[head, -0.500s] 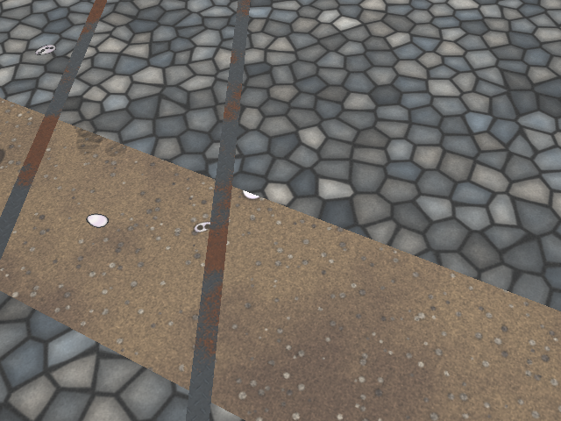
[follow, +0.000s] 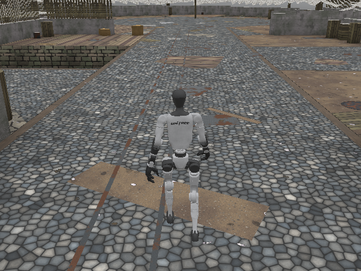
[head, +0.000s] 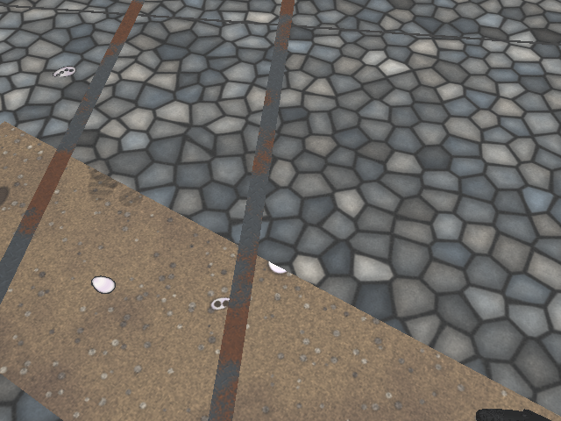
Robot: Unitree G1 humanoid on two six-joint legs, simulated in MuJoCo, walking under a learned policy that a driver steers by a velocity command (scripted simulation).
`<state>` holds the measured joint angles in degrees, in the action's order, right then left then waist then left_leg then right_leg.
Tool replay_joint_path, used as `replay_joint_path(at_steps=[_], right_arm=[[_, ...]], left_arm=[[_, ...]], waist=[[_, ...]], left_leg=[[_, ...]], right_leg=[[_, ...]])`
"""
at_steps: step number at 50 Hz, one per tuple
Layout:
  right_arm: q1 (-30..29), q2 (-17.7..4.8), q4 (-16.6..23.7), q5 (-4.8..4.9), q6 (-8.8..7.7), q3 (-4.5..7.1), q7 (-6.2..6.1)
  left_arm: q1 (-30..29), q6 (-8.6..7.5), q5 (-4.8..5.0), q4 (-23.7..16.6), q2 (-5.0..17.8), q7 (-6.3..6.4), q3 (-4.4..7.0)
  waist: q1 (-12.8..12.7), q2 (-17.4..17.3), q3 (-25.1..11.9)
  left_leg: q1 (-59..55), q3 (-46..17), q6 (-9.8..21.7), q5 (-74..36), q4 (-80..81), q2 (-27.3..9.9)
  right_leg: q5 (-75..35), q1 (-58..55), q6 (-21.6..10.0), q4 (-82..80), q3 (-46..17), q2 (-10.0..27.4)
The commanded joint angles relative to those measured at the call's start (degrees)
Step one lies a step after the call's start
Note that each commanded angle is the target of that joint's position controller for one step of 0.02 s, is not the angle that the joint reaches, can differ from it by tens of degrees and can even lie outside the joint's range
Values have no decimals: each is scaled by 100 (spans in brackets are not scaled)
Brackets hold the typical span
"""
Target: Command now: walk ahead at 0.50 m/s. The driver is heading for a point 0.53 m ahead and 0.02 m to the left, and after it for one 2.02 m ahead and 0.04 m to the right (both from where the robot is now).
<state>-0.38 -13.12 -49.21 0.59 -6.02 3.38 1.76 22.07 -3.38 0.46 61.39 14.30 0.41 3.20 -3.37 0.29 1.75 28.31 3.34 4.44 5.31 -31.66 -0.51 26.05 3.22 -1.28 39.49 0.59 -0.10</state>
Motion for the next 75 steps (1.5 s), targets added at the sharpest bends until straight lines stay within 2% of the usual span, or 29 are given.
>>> replay_joint_path(at_steps=[1,2,4,7,15,21,23,25,26,27,28,29,31,33,39,43,48,51,53,54,55,56,57,59,60,62,65,71,75], right_arm=[[2184,-1110,-346,29,50,275,-63],[1662,-888,-210,13,46,205,-80],[1017,-555,-141,-93,-2,88,-33],[1110,-629,-259,-92,-29,91,-20],[1873,-913,-546,-18,13,140,-227],[2317,-1022,-824,49,142,213,-258],[2213,-1105,-826,59,199,252,-274],[2033,-963,-757,55,251,197,-279],[2128,-761,-610,-57,249,95,-281],[2782,-18,-610,-44,112,-106,-213],[2361,-622,-634,78,-20,25,-188],[1831,-882,-457,200,-102,97,-171],[1432,-841,-398,106,-84,142,-250],[1650,-631,-441,75,59,154,-260],[816,-519,-152,-25,171,162,-259],[66,-390,38,14,131,88,-174],[-636,-420,316,73,72,18,-14],[-352,-641,324,85,22,80,57],[1055,-1039,-104,45,17,302,18],[2142,-1446,-348,-33,26,425,-39],[2525,-1837,-488,-32,60,494,-26],[2484,-1304,-459,14,66,332,-26],[1955,-1064,-358,24,41,256,-49],[1183,-737,-206,-80,5,150,-37],[1053,-597,-209,-139,-18,99,-23],[1121,-616,-281,-111,-33,98,-12],[1389,-897,-388,-94,-39,161,-115],[1913,-940,-575,-17,21,152,-223],[2318,-988,-784,19,110,178,-230]], left_arm=[[-47,-361,151,-468,638,-98,53],[-533,-406,237,-613,753,-97,79],[-733,-306,117,-625,651,-8,151],[-512,-101,60,-592,309,30,133],[-2076,-127,12,-1096,254,-48,113],[-2787,-188,78,-1428,354,-220,51],[-2487,-227,87,-1399,526,-254,107],[-1023,-245,48,-952,948,-216,342],[51,-237,-22,-731,1421,-163,471],[310,-200,3,-599,1683,-204,509],[204,-216,44,-661,1135,-213,342],[-291,-241,40,-768,905,-193,270],[-1056,-265,-69,-929,628,-205,174],[-1150,-292,-118,-886,443,-221,114],[-606,-271,-60,-684,767,-41,173],[-259,-237,-5,-573,778,-1,159],[198,-110,34,-334,845,16,197],[51,-33,53,-330,971,48,256],[-181,16,56,-405,895,54,223],[-147,15,-35,-541,718,56,135],[548,-126,-56,-577,-77,-22,-91],[201,-276,76,-525,428,-60,15],[-355,-370,219,-710,761,-77,105],[-829,-363,140,-791,740,3,150],[-702,-285,96,-764,666,20,177],[-540,-143,78,-730,413,33,161],[-1045,-69,11,-918,422,53,178],[-2161,-121,18,-1230,277,-50,111],[-2767,-155,69,-1458,295,-165,52]], waist=[[990,-1104,-1883],[870,-763,-1183],[449,-349,-444],[202,-468,-253],[547,-365,108],[696,-411,329],[471,-537,154],[-228,-449,-724],[-506,294,-1623],[-113,1828,-2238],[-311,1193,-2023],[-244,938,-1300],[94,290,-585],[368,444,-480],[283,233,-59],[50,283,125],[-135,293,359],[166,461,142],[882,442,-707],[1210,-106,-1541],[822,-1642,-2288],[1015,-1258,-2282],[956,-1024,-1422],[617,-321,-590],[402,-423,-507],[249,-470,-392],[292,-331,-109],[605,-350,122],[799,-356,314]], left_leg=[[-4899,-3936,1362,914,1356,-2126],[-3991,-3077,1134,814,1500,-1911],[-2378,-2038,879,188,1945,-1455],[-1631,-1518,928,-28,2373,-1281],[-1935,-685,686,-402,2589,-1020],[-2983,-728,604,-578,2120,-1452],[-3164,-737,491,-1368,1722,-1532],[-2771,-347,232,-2812,41,-1076],[-1545,-34,3,-1269,-1863,-692],[693,-246,-328,2489,-3672,391],[1330,-1012,-211,2792,-4367,127],[1688,-913,-98,2283,-4454,-155],[1228,-717,-100,1381,-3897,-641],[677,-758,-110,1084,-3505,-826],[1305,-639,-391,-253,-1850,-871],[1032,-380,-393,-1135,-642,-630],[1197,-328,-263,-796,64,-475],[548,-215,-40,-201,285,-274],[-1480,48,227,-255,390,54],[-3320,-1025,577,-389,180,-890],[-5244,-3815,1541,657,838,-2201],[-5215,-4400,1444,1359,1359,-2145],[-4489,-3558,1170,1233,1451,-1965],[-2814,-2375,945,263,1766,-1570],[-2332,-2046,874,19,1927,-1413],[-1897,-1728,914,-74,2221,-1322],[-1812,-1415,974,-256,2513,-1317],[-2042,-687,674,-483,2581,-1006],[-2750,-666,663,-547,2327,-1255]], right_leg=[[525,3980,-167,3893,-723,20],[24,4092,-239,3790,-547,329],[-739,3498,-218,2980,-434,760],[-1079,3069,-132,2416,-377,884],[-3241,3399,84,-112,-131,668],[-2643,3484,-94,-926,-120,524],[-2202,2928,-245,-1068,1,374],[-2228,854,-524,-1161,233,88],[-2355,-936,-910,-1026,-1057,1193],[-1129,-2628,-1766,-1825,-3729,2269],[-481,-2452,-1558,-2189,-3963,2121],[-695,-1768,-1319,-2263,-3155,1965],[-1727,-222,-1179,-2578,-2090,1613],[-2056,413,-1149,-2885,-1607,1393],[-2731,422,-1159,-3297,-882,1277],[-2738,330,-977,-3356,-422,1065],[-2952,-573,-962,-3013,-408,1401],[-4127,-908,-807,-2478,-394,1551],[-5534,-543,-569,-924,-62,1158],[-4089,687,-372,815,178,815],[-150,3019,11,2872,90,-312],[700,3715,-77,3639,-719,-156],[301,4145,-180,3775,-655,149],[-596,3718,-187,3158,-431,649],[-817,3325,-195,2911,-486,803],[-929,3048,-156,2508,-453,883],[-1625,3508,11,1693,-398,943],[-3223,3405,102,-175,-115,670],[-3010,3535,32,-765,-65,545]])
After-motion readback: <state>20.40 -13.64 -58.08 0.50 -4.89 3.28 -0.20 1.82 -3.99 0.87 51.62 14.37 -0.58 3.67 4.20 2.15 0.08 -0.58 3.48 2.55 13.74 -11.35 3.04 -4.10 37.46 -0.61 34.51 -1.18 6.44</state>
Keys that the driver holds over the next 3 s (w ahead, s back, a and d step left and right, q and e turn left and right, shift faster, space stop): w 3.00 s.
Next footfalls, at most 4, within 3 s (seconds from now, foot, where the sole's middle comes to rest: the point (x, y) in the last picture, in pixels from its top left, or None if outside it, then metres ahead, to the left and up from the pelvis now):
0.50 right None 0.45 -0.15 -0.76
1.08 left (271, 296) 0.77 0.09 -0.76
1.62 right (360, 209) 1.07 -0.15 -0.76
2.18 left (284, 132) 1.39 0.09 -0.76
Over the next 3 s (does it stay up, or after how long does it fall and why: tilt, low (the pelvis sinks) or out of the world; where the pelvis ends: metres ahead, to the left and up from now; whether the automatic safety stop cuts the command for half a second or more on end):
stays up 1.67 -0.06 0.03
